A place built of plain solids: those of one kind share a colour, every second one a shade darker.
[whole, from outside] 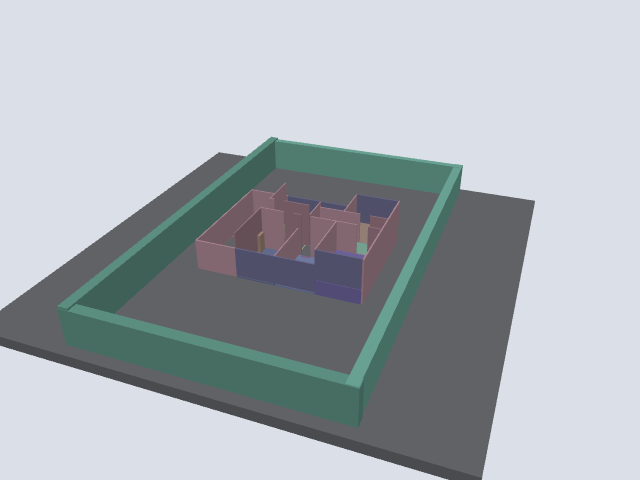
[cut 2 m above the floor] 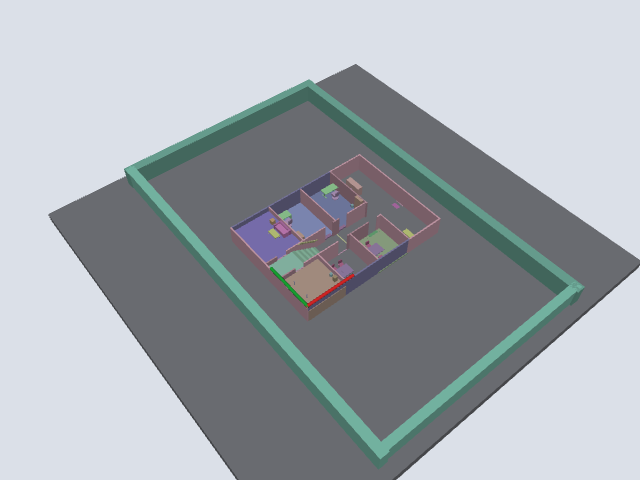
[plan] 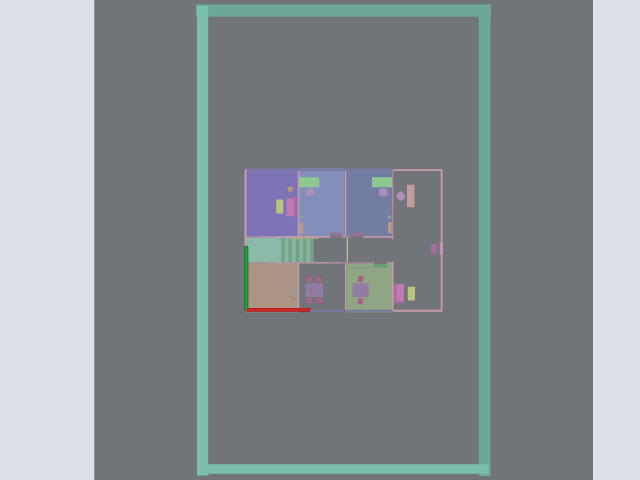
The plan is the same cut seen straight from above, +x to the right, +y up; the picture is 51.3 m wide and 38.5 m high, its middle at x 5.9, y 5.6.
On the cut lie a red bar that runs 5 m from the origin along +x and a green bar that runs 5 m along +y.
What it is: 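A split-level office floor of the 2010s; 15.6 x 11.1 m, ceiling 3.00 m, its west end 1.46 m higher up one straight flight of 9 risers of 0.162 m in its corridor, a corridor of 2.07 m, a front door of 0.86 to 0.98 x 2.1 m, inner doorways of 0.90 to 1.12 m, desks 0.73 m, task chairs 0.47 m, meeting chairs 0.45 m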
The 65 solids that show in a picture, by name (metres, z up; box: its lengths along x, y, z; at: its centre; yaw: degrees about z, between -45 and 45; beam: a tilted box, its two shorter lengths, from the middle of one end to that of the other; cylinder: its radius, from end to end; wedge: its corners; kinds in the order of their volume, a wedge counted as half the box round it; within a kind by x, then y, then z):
{
 "ring_hedge_1": {"box": [0.91, 37.71, 3.55], "at": [-3.52, 5.57, 1.73]},
 "ring_hedge_2": {"box": [23.25, 0.78, 3.57], "at": [7.79, -12.77, 1.74]},
 "ring_hedge_3": {"box": [23.67, 0.98, 3.51], "at": [7.79, 24.0, 1.71]},
 "ring_hedge_4": {"box": [0.94, 37.78, 3.69], "at": [19.11, 5.57, 1.8]},
 "wall_1": {"box": [0.15, 11.43, 4.51], "at": [-0.07, 5.57, 2.2]},
 "wall_2": {"box": [1.2, 0.12, 4.51], "at": [0.6, 5.83, 2.2]},
 "wall_3": {"box": [1.64, 0.12, 4.51], "at": [0.82, 3.77, 2.2]},
 "wall_4": {"box": [1.96, 0.12, 4.51], "at": [3.2, 5.83, 2.2]},
 "wall_5": {"box": [1.59, 0.12, 4.51], "at": [3.38, 3.77, 2.2]},
 "wall_6": {"box": [0.12, 3.77, 4.51], "at": [4.18, 1.88, 2.2]},
 "wall_7": {"box": [0.12, 5.29, 4.51], "at": [4.18, 8.48, 2.2]},
 "wall_8": {"box": [2.36, 0.12, 4.51], "at": [5.36, 3.77, 2.2]},
 "wall_9": {"box": [2.52, 0.12, 4.51], "at": [5.44, 5.83, 2.2]},
 "wall_10": {"box": [0.12, 3.77, 3.05], "at": [7.96, 1.88, 1.48]},
 "wall_11": {"box": [0.12, 5.29, 3.05], "at": [7.96, 8.48, 1.48]},
 "wall_12": {"box": [0.78, 0.12, 4.51], "at": [8.01, 5.83, 2.2]},
 "wall_13": {"box": [2.59, 0.12, 4.51], "at": [8.93, 3.77, 2.2]},
 "wall_14": {"box": [2.36, 0.12, 4.51], "at": [10.55, 5.83, 2.2]},
 "wall_15": {"box": [0.45, 0.12, 4.51], "at": [11.51, 3.77, 2.2]},
 "wall_16": {"box": [0.12, 3.87, 4.51], "at": [11.73, 1.93, 2.2]},
 "wall_17": {"box": [0.12, 5.49, 4.51], "at": [11.73, 8.39, 2.2]},
 "wall_18": {"box": [4.15, 0.15, 3.05], "at": [13.65, -0.07, 1.48]},
 "wall_19": {"box": [4.15, 0.15, 3.05], "at": [13.65, 11.21, 1.48]},
 "wall_20": {"box": [0.15, 11.43, 3.05], "at": [15.65, 5.57, 1.48]},
 "split_lounge_level_1": {"box": [4.12, 5.43, 1.51], "at": [2.06, 8.61, 0.7]},
 "split_kitchen_level_1": {"box": [4.12, 3.9, 1.51], "at": [2.06, 1.75, 0.7]},
 "glazing_1": {"box": [4.18, 0.15, 4.51], "at": [2.09, -0.07, 2.2]},
 "glazing_2": {"box": [4.18, 0.15, 4.51], "at": [2.09, 11.21, 2.2]},
 "glazing_3": {"box": [3.77, 0.15, 3.05], "at": [6.07, -0.07, 1.48]},
 "glazing_4": {"box": [3.77, 0.15, 3.05], "at": [6.07, 11.21, 1.48]},
 "glazing_5": {"box": [3.77, 0.15, 3.05], "at": [9.84, -0.07, 1.48]},
 "glazing_6": {"box": [3.77, 0.15, 3.05], "at": [9.84, 11.21, 1.48]},
 "split_corridor_level_1": {"box": [2.79, 1.95, 1.51], "at": [1.39, 4.8, 0.7]},
 "cell_level_1": {"box": [2.46, 0.3, 0.2], "at": [5.47, 6.04, 0.05]},
 "cell_level_2": {"box": [3.65, 5.13, 0.2], "at": [6.07, 8.76, 0.05]},
 "cell_level_3": {"box": [3.65, 5.13, 0.2], "at": [9.84, 8.76, 0.05]},
 "cell_level_4": {"box": [2.3, 0.3, 0.2], "at": [10.52, 6.04, 0.05]},
 "split_steps_1": {"box": [0.29, 1.95, 1.51], "at": [2.93, 4.8, 0.7]},
 "split_steps_2": {"box": [0.29, 1.95, 1.35], "at": [3.22, 4.8, 0.62]},
 "split_steps_3": {"box": [0.29, 1.95, 1.18], "at": [3.52, 4.8, 0.54]},
 "split_steps_4": {"box": [0.29, 1.95, 1.02], "at": [3.81, 4.8, 0.46]},
 "split_steps_5": {"box": [0.29, 1.95, 0.86], "at": [4.1, 4.8, 0.38]},
 "split_steps_6": {"box": [0.29, 1.95, 0.7], "at": [4.39, 4.8, 0.3]},
 "split_steps_7": {"box": [0.29, 1.95, 0.54], "at": [4.68, 4.8, 0.22]},
 "split_steps_8": {"box": [0.29, 1.95, 0.37], "at": [4.97, 4.8, 0.14]},
 "split_steps_9": {"box": [0.29, 1.95, 0.21], "at": [5.26, 4.8, 0.06]},
 "meet_level_1": {"box": [2.21, 0.3, 0.2], "at": [9.12, 3.56, 0.05]},
 "meet_level_2": {"box": [3.65, 3.6, 0.2], "at": [9.84, 1.6, 0.05]},
 "sofa_1": {"box": [0.65, 1.24, 0.37], "at": [3.54, 8.28, 1.7]},
 "sofa_2": {"box": [0.24, 1.56, 0.83], "at": [3.93, 8.28, 1.82]},
 "sofa_3": {"box": [0.24, 1.56, 0.83], "at": [11.92, 1.3, 0.36]},
 "sofa_4": {"box": [0.65, 1.24, 0.37], "at": [12.3, 1.3, 0.24]},
 "reception_counter_1": {"box": [0.6, 1.8, 1.1], "at": [13.18, 9.13, 0.5]},
 "shelf_1": {"box": [0.3, 0.9, 1.95], "at": [4.4, 6.58, 1.07]},
 "shelf_2": {"box": [0.3, 0.9, 1.95], "at": [11.51, 6.58, 1.07]},
 "task_chair_1": {"box": [0.68, 0.48, 0.26], "at": [5.09, 9.41, 0.73], "yaw": 8.2},
 "task_chair_2": {"box": [0.68, 0.48, 0.26], "at": [10.97, 9.41, 0.73], "yaw": 0.3},
 "task_chair_3": {"box": [0.48, 0.68, 0.26], "at": [12.36, 9.12, 0.58], "yaw": 37.0},
 "meeting_table_1": {"box": [1.41, 1.1, 0.07], "at": [5.44, 1.58, 0.7]},
 "meeting_table_2": {"box": [1.3, 1.1, 0.07], "at": [9.15, 1.58, 0.85]},
 "desk_1": {"box": [1.6, 0.8, 0.07], "at": [5.04, 10.23, 0.84]},
 "desk_2": {"box": [1.6, 0.8, 0.07], "at": [10.87, 10.23, 0.84]},
 "coffee_table_1": {"box": [0.58, 1.12, 0.07], "at": [2.67, 8.28, 1.82]},
 "coffee_table_2": {"box": [0.58, 1.12, 0.07], "at": [13.23, 1.3, 0.36]},
 "doormat_hold_1": {"box": [0.45, 0.75, 0.06], "at": [15.03, 4.91, -0.02]}
}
